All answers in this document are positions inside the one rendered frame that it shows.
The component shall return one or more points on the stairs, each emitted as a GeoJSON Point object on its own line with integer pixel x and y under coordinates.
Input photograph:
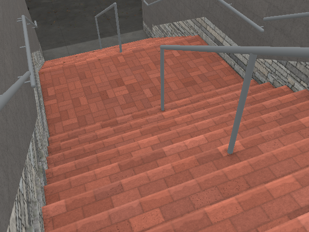
{"type": "Point", "coordinates": [76, 58]}
{"type": "Point", "coordinates": [169, 170]}

